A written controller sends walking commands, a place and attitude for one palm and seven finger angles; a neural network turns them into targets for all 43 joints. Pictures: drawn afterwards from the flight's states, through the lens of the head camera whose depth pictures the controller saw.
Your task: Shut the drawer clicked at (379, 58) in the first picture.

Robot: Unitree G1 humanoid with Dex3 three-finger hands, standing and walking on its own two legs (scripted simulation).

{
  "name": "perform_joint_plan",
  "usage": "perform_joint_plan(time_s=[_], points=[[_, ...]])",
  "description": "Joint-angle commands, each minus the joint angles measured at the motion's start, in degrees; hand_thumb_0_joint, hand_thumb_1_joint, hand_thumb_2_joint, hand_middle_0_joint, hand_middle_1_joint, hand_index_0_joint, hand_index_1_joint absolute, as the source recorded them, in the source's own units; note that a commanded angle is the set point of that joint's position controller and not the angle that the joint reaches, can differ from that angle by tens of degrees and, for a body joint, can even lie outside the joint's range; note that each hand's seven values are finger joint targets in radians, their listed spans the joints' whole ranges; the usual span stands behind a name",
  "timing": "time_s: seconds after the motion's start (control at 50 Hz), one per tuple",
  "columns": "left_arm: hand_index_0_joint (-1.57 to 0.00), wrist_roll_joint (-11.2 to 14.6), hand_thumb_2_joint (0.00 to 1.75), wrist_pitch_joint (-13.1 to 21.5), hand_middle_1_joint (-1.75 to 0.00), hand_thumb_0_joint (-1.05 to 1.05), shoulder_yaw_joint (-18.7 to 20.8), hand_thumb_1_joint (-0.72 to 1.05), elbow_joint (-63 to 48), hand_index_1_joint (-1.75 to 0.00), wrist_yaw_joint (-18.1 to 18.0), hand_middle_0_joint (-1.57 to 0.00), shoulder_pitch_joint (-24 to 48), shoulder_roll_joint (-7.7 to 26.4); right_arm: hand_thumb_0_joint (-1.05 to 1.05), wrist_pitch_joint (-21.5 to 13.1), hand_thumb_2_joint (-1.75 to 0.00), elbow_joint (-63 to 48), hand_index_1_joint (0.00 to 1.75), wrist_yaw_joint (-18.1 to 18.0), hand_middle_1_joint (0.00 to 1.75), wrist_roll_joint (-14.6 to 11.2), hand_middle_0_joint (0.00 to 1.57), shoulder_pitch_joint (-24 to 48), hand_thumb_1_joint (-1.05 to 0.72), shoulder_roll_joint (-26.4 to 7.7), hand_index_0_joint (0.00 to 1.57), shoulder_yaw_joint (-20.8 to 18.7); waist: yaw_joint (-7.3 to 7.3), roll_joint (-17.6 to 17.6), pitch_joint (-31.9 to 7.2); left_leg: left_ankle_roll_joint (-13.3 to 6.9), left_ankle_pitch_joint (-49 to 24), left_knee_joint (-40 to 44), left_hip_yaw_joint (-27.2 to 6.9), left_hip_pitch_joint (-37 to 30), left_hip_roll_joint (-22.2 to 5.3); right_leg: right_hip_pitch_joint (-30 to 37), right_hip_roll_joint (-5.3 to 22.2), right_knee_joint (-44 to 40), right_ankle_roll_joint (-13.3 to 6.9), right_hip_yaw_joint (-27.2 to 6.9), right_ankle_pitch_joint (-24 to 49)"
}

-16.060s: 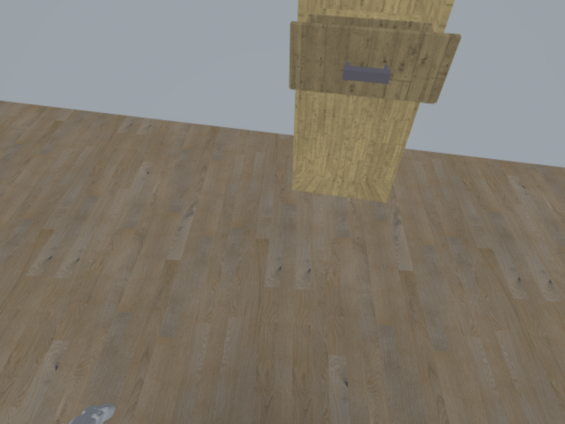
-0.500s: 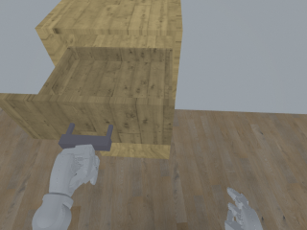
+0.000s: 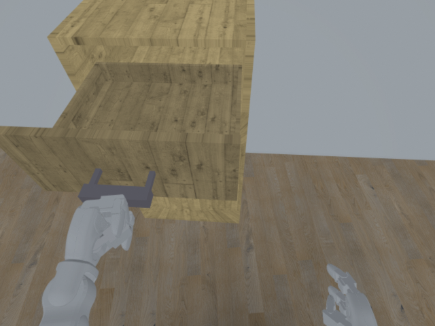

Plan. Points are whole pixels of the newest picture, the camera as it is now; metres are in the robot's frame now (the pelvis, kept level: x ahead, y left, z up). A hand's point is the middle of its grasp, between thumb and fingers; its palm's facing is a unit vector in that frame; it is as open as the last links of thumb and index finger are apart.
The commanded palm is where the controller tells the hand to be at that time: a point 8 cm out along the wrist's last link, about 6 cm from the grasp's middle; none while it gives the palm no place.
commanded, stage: push the drawer shut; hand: left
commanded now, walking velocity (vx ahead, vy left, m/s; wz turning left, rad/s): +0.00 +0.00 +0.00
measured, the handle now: (120, 185) +0.34 +0.20 +0.07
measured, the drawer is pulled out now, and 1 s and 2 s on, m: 0.29 0.17 0.03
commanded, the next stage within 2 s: none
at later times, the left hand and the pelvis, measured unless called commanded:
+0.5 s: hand (137, 194) +0.32 +0.17 +0.07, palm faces -0.01 -1.00 -0.05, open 3.2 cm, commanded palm +0.31 +0.22 +0.07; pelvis -0.01 +0.00 +0.00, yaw -1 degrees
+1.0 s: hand (144, 170) +0.37 +0.17 +0.07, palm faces -0.01 -1.00 -0.04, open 3.2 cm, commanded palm +0.36 +0.22 +0.07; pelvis -0.01 +0.01 +0.00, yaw -1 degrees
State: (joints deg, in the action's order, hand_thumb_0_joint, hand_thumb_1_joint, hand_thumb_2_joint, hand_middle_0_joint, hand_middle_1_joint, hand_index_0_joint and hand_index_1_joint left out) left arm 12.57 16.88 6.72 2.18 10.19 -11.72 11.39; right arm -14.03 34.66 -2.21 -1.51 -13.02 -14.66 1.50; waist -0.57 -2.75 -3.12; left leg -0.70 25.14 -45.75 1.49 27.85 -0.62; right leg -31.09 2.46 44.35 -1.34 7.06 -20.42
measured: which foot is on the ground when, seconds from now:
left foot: down 0.00-1.00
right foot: down 0.00-1.00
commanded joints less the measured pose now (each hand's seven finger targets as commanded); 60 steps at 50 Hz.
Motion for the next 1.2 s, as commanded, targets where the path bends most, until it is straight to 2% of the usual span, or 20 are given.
perform_joint_plan(time_s=[0.0, 0.1, 0.22, 0.28, 0.3, 0.4, 0.42, 0.48, 0.52, 0.6, 0.62, 0.68, 0.72, 0.78, 0.82, 0.86, 0.92, 1.06, 1.14, 1.18], points=[[-1.40, 1.1, 0.90, 3.8, -1.60, 0.00, 3.3, 0.90, -10.2, -1.60, 0.4, -1.40, 13.9, 6.3, 0.00, -3.1, -0.90, -7.9, 0.30, -0.6, 0.30, -0.6, 0.20, 3.0, -0.90, -6.5, 0.20, -2.2, 1.87, 2.2, -12.2, 0.2, -14.7, 7.1, -1.9, -1.0, 1.0, 10.9, -0.9, -6.2, 0.6, -4.9, 12.9], [-1.40, 1.1, 0.90, 3.7, -1.60, 0.00, 4.0, 0.90, -5.9, -1.60, 0.3, -1.40, 20.4, 7.5, 0.00, -3.0, -0.90, -7.0, 0.30, -0.8, 0.30, -0.6, 0.20, 3.2, -0.90, -6.9, 0.20, -2.1, 2.16, 2.9, -11.0, 0.1, -11.5, 7.7, -2.2, -0.2, 1.0, 10.2, -0.8, -7.1, 0.6, -5.4, 9.2], [-1.40, 1.0, 0.90, 3.5, -1.60, 0.00, 6.3, 0.90, 0.1, -1.60, 0.5, -1.40, 26.9, 9.9, 0.00, -2.2, -0.90, -6.0, 0.30, -1.1, 0.30, -0.7, 0.20, 3.0, -0.90, -7.1, 0.20, -2.1, 2.12, 3.8, -12.9, -0.1, -12.0, 7.9, -1.8, 0.0, 1.1, 12.1, -0.6, -7.5, 0.7, -6.3, 9.9], [-1.40, 1.2, 0.90, 3.7, -1.60, 0.00, 4.6, 0.90, 1.6, -1.60, 0.7, -1.40, 30.9, 8.0, 0.00, -2.0, -0.90, -6.0, 0.30, -0.9, 0.30, -0.7, 0.20, 2.7, -0.90, -6.9, 0.20, -2.1, 2.33, 2.2, -13.4, 0.1, -12.1, 8.3, -1.8, -1.1, 1.2, 11.5, -0.6, -7.3, 0.6, -6.1, 10.5], [-1.40, 1.0, 0.90, 3.9, -1.60, 0.00, 6.0, 0.90, 2.0, -1.60, 0.5, -1.40, 30.8, 9.5, 0.00, -1.9, -0.90, -5.8, 0.30, -0.9, 0.30, -0.7, 0.20, 2.3, -0.90, -7.1, 0.20, -2.2, 1.90, 2.0, -14.5, 0.2, -13.1, 8.5, -2.0, -1.5, 1.1, 12.2, -0.6, -6.9, 0.4, -5.7, 11.5], [-1.40, 0.6, 0.90, 4.0, -1.60, 0.00, 6.2, 0.90, 6.6, -1.60, 0.2, -1.40, 36.0, 10.0, 0.00, -0.8, -0.90, -5.4, 0.30, -0.7, 0.30, -0.6, 0.20, 1.6, -0.90, -7.4, 0.20, -2.1, 2.66, 3.3, -13.3, 0.2, -12.2, 8.7, -1.7, -0.5, 1.0, 11.8, -0.7, -7.2, 0.6, -6.2, 11.3], [-1.40, 0.4, 0.90, 4.2, -1.60, 0.00, 7.8, 0.90, 7.7, -1.60, 0.0, -1.40, 35.6, 11.7, 0.00, -0.5, -0.90, -5.2, 0.30, -0.8, 0.30, -0.5, 0.20, 1.2, -0.90, -7.7, 0.20, -2.4, 2.43, 6.1, -13.8, 0.0, -12.5, 8.7, -1.8, 0.1, 0.8, 12.7, -0.7, -7.3, 0.7, -6.3, 11.3], [-1.40, 0.2, 0.90, 4.6, -1.60, 0.00, 5.5, 0.90, 7.9, -1.60, 0.1, -1.40, 38.2, 9.1, 0.00, -0.1, -0.90, -5.6, 0.30, -0.5, 0.30, -0.6, 0.20, 1.1, -0.90, -7.1, 0.20, -2.2, 2.37, 0.5, -14.8, 0.3, -13.8, 9.0, -1.5, -2.0, 0.9, 12.0, -0.8, -6.8, 0.2, -5.9, 13.1], [-1.40, 0.0, 0.90, 4.7, -1.60, 0.00, 7.4, 0.90, 10.8, -1.60, -0.4, -1.40, 38.9, 11.5, 0.00, 0.4, -0.90, -4.9, 0.30, -0.5, 0.30, -0.5, 0.20, 0.1, -0.90, -7.7, 0.20, -2.4, 2.76, 5.2, -14.2, 0.1, -13.5, 9.0, -1.8, -0.6, 0.6, 12.3, -1.0, -7.0, 0.5, -5.9, 12.7], [-1.40, -0.2, 0.90, 5.4, -1.60, 0.00, 7.0, 0.90, 11.6, -1.60, -0.2, -1.40, 40.5, 10.7, 0.00, 1.1, -0.90, -5.1, 0.30, -0.3, 0.30, -0.5, 0.20, -0.3, -0.90, -7.5, 0.20, -2.5, 2.29, 1.1, -16.1, 0.4, -15.1, 9.4, -1.5, -2.3, 0.8, 12.6, -0.9, -6.5, 0.2, -5.8, 14.7], [-1.40, -0.4, 0.90, 5.4, -1.60, 0.00, 7.1, 0.90, 12.9, -1.60, -0.5, -1.40, 41.7, 11.5, 0.00, 1.4, -0.90, -4.8, 0.30, -0.3, 0.30, -0.5, 0.20, -0.7, -0.90, -7.8, 0.20, -2.5, 2.93, 3.4, -15.1, 0.2, -14.7, 9.2, -1.8, -1.2, 0.6, 12.4, -1.1, -6.6, 0.3, -5.8, 14.1], [-1.40, -0.6, 0.90, 5.9, -1.60, 0.00, 7.0, 0.90, 14.4, -1.60, -0.6, -1.40, 44.4, 11.4, 0.00, 1.9, -0.90, -4.4, 0.30, -0.2, 0.30, -0.5, 0.20, -1.2, -0.90, -7.7, 0.20, -2.6, 3.10, 1.1, -14.9, 0.4, -14.7, 9.4, -1.7, -2.0, 0.6, 11.3, -1.2, -6.6, 0.1, -5.7, 14.2], [-1.40, -0.8, 0.90, 6.3, -1.60, 0.00, 7.0, 0.90, 15.2, -1.60, -0.8, -1.40, 46.5, 11.8, 0.00, 2.3, -0.90, -4.2, 0.30, -0.2, 0.30, -0.4, 0.20, -1.8, -0.90, -8.0, 0.20, -2.7, 3.49, 3.5, -15.8, 0.2, -14.6, 9.3, -2.0, -1.8, 0.4, 11.5, -1.4, -6.5, 0.3, -5.7, 13.9], [-1.40, -0.9, 0.90, 6.5, -1.60, 0.00, 6.2, 0.90, 17.7, -1.60, -0.8, -1.40, 50.6, 11.0, 0.00, 2.9, -0.90, -3.9, 0.30, -0.2, 0.30, -0.5, 0.20, -2.1, -0.90, -7.8, 0.20, -2.5, 3.92, 2.1, -15.3, 0.3, -13.5, 9.5, -1.9, -1.6, 0.6, 10.8, -1.3, -6.6, 0.2, -5.8, 13.2], [-1.40, -1.2, 0.90, 6.9, -1.60, 0.00, 8.0, 0.90, 18.6, -1.60, -1.0, -1.40, 51.7, 13.3, 0.00, 3.3, -0.90, -3.5, 0.30, -0.2, 0.30, -0.3, 0.20, -3.0, -0.90, -8.2, 0.20, -2.7, 3.76, 2.4, -16.9, 0.2, -14.9, 9.2, -2.2, -1.9, 0.5, 11.3, -1.5, -6.2, 0.1, -5.8, 14.2], [-1.40, -1.3, 0.90, 7.2, -1.60, 0.00, 7.8, 0.90, 19.3, -1.60, -0.8, -1.40, 51.9, 12.7, 0.00, 3.6, -0.90, -3.6, 0.30, 0.0, 0.30, -0.2, 0.20, -3.2, -0.90, -7.9, 0.20, -2.8, 3.32, 0.6, -18.6, 0.4, -16.6, 9.2, -2.0, -2.7, 0.6, 12.0, -1.5, -5.8, 0.0, -5.8, 15.9], [-1.40, -1.3, 0.90, 7.4, -1.60, 0.00, 8.0, 0.90, 21.9, -1.60, -0.8, -1.40, 53.3, 13.1, 0.00, 4.1, -0.90, -3.3, 0.30, 0.2, 0.30, -0.1, 0.20, -3.9, -0.90, -8.2, 0.20, -2.7, 4.06, 3.5, -17.4, 0.3, -17.2, 8.9, -2.2, -1.8, 0.4, 11.8, -1.7, -5.8, 0.1, -5.6, 16.8], [-1.40, -1.7, 0.90, 8.1, -1.60, 0.00, 9.1, 0.90, 27.1, -1.60, -0.3, -1.40, 59.8, 14.5, 0.00, 5.6, -0.90, -2.7, 0.30, 0.2, 0.30, -0.1, 0.20, -4.9, -0.90, -8.2, 0.20, -2.7, 4.46, 0.7, -17.8, 0.3, -15.9, 8.6, -1.9, -1.2, 0.5, 10.4, -1.7, -5.6, -0.1, -5.9, 15.8], [-1.40, -1.9, 0.90, 8.6, -1.60, 0.00, 10.0, 0.90, 31.2, -1.60, -0.3, -1.40, 63.9, 15.9, 0.00, 6.3, -0.90, -2.3, 0.30, 0.1, 0.30, 0.0, 0.20, -6.0, -0.90, -8.5, 0.20, -2.7, 5.25, 3.3, -18.0, 0.2, -14.6, 8.4, -2.3, -0.2, 0.5, 9.7, -2.0, -5.4, 0.0, -5.8, 14.6], [-1.40, -2.1, 0.90, 9.0, -1.60, 0.00, 8.9, 0.90, 32.5, -1.60, -0.2, -1.40, 68.3, 15.0, 0.00, 6.5, -0.90, -1.9, 0.30, 0.1, 0.30, 0.0, 0.20, -6.1, -0.90, -8.4, 0.20, -2.5, 5.96, 0.8, -17.7, 0.2, -13.5, 8.1, -2.1, -0.1, 0.7, 8.4, -1.9, -5.4, 0.0, -6.1, 13.8]])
